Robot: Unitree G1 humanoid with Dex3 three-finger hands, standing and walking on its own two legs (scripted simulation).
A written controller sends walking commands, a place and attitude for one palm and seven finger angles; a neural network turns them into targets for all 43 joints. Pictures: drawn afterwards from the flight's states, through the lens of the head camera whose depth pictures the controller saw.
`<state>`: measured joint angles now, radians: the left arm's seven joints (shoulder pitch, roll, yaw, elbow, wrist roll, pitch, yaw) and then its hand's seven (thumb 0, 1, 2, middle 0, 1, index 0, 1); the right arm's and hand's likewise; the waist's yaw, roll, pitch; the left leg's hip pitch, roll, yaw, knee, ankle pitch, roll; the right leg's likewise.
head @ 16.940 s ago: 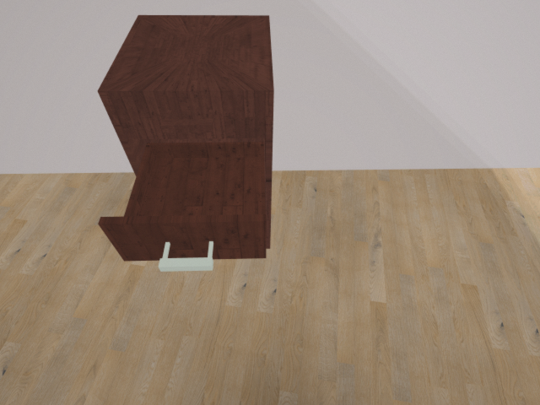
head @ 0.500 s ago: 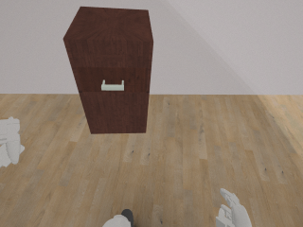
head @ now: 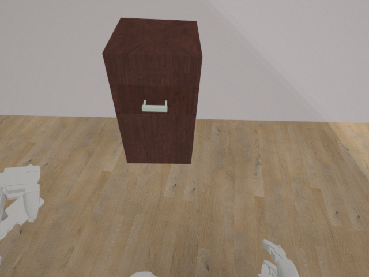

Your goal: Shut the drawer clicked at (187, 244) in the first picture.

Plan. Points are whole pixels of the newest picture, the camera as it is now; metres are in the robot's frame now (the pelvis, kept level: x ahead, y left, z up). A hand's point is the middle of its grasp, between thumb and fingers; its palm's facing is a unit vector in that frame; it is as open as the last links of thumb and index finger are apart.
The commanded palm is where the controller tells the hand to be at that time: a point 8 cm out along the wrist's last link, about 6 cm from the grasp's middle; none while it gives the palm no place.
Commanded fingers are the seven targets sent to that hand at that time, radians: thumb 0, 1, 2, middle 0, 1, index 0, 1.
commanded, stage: stop stepping back and stand still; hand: left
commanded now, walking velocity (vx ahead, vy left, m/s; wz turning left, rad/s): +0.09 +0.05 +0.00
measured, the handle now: (155, 105) +0.94 +0.18 -0.23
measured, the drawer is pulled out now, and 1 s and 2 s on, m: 0.00 0.00 0.00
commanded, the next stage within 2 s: let the arm hang, fingers relaxed in 0.02 s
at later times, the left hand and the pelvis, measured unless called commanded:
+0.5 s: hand out of the picture +0.10 +0.19 -0.15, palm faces +0.10 -0.97 -0.23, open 3.5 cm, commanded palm none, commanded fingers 0.00 0.90 0.90 -0.60 -0.73 -0.60 -0.73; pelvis +0.00 -0.01 +0.00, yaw +4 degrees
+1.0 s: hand out of the picture +0.01 +0.17 -0.16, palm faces +0.08 -0.98 -0.18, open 7.2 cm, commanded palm none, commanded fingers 0.00 0.90 0.90 -0.20 -0.30 -0.20 -0.30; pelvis +0.01 +0.00 +0.02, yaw +2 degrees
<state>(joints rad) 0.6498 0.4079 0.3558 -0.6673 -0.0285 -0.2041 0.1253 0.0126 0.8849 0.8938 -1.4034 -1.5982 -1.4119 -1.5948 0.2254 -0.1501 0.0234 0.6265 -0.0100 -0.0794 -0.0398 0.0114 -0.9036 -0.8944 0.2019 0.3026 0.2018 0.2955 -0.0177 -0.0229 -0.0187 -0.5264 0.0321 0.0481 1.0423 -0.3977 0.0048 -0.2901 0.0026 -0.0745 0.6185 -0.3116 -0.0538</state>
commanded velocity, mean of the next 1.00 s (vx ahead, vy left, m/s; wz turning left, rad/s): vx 0.00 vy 0.00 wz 0.00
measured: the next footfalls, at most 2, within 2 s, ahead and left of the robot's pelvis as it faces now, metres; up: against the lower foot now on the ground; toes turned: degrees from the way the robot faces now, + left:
right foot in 0.34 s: +0.08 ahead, -0.09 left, +0.00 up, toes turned +3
